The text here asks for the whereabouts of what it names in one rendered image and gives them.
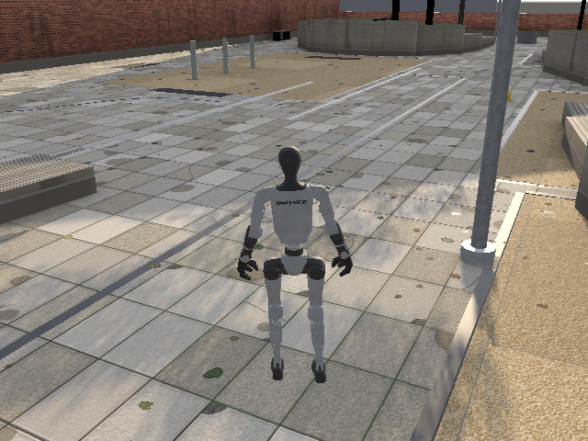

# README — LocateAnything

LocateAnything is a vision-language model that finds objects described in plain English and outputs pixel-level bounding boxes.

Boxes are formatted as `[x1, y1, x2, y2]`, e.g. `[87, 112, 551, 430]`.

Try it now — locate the left robot forearm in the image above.
[240, 224, 257, 263]

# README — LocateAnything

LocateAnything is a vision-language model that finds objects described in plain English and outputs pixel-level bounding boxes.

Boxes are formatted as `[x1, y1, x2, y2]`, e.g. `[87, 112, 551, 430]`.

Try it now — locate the robot right upper arm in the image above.
[311, 185, 339, 235]

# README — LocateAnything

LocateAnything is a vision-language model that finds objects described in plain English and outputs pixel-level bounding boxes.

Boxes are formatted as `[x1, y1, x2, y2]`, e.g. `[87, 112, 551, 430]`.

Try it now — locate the robot left upper arm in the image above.
[248, 187, 272, 239]

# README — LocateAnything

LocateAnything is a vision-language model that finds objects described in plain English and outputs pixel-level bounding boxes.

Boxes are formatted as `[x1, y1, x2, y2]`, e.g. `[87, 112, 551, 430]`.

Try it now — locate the right robot thigh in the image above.
[307, 256, 325, 322]

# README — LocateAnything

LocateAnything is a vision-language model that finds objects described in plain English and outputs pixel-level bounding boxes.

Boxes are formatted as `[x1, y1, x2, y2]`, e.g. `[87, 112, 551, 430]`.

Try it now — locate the left robot hand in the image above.
[237, 258, 258, 280]

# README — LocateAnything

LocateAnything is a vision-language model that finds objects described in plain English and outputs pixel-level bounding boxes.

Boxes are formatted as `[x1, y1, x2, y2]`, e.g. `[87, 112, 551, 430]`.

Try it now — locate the right robot hand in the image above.
[332, 255, 353, 277]

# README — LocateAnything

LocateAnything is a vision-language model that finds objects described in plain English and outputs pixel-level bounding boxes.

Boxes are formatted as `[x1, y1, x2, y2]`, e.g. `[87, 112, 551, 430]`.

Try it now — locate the left robot thigh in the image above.
[263, 256, 283, 322]

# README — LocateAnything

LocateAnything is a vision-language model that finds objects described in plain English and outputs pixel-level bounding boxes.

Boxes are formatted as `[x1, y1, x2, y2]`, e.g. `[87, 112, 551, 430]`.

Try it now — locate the robot thigh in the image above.
[307, 256, 325, 322]
[263, 256, 283, 322]

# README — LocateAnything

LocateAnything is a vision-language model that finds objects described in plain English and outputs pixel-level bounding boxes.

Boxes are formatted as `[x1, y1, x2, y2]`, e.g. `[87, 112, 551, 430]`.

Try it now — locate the right robot forearm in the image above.
[330, 221, 350, 259]

